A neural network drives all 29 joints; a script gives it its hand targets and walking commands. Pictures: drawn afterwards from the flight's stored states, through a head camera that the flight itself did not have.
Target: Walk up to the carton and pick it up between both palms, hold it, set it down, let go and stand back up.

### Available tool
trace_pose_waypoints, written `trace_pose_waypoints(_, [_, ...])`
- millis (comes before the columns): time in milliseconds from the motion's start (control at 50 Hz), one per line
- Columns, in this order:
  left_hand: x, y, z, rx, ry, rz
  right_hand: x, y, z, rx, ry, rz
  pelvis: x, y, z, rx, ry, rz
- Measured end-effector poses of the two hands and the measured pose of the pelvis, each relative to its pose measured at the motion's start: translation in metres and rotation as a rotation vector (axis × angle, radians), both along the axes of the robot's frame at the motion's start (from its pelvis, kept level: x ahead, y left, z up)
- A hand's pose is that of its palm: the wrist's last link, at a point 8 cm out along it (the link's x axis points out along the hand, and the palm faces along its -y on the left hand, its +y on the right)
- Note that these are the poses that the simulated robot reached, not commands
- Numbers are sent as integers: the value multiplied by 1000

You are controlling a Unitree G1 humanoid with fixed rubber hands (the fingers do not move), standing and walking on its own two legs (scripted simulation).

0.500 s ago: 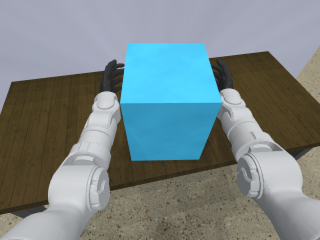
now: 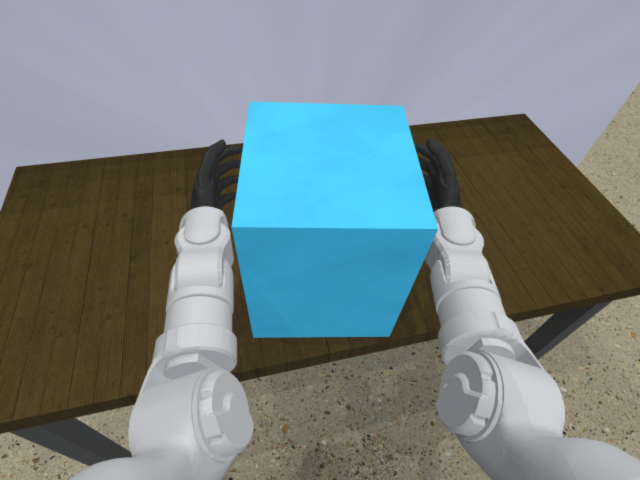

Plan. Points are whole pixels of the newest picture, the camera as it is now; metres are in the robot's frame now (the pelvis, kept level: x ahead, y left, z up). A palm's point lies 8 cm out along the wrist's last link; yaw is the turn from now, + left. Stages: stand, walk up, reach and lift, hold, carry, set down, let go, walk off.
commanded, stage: reach and lift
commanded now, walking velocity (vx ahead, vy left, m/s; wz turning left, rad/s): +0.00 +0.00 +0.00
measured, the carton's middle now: (324, 227) +0.42 +0.01 +0.06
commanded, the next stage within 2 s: none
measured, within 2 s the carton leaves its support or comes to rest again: leaves its support in 0.82 s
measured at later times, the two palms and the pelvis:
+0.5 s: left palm (209, 205) +0.40 +0.16 +0.11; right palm (441, 206) +0.41 -0.13 +0.12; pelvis +0.00 +0.00 +0.00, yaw +1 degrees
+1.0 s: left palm (184, 198) +0.37 +0.17 +0.16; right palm (442, 202) +0.38 -0.12 +0.15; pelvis -0.02 +0.00 +0.00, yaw +3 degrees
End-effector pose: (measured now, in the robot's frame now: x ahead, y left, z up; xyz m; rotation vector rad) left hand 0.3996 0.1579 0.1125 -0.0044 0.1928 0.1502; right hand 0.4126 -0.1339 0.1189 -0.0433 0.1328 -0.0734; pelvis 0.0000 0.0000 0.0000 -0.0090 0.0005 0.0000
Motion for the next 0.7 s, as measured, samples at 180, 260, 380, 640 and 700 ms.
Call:
trace_pose_waypoints(180, [0,0,0,3,6,-3,-2,0,-2,8,-8,-6,0,1,0,0,-2,8])
trace_pose_waypoints(260, [1,0,0,15,11,-8,-2,0,-4,18,-14,-11,1,3,0,1,-4,10])
trace_pose_waypoints(380, [1,1,0,14,10,-8,-2,0,-4,17,-18,-12,3,4,0,1,-4,8])
trace_pose_waypoints(640, [-8,3,2,19,-2,4,-8,4,-2,5,-36,-6,1,0,0,-4,-15,21])
trace_pose_waypoints(700, [-13,6,3,22,3,12,-11,6,-3,11,-31,0,-1,0,0,-4,-16,29])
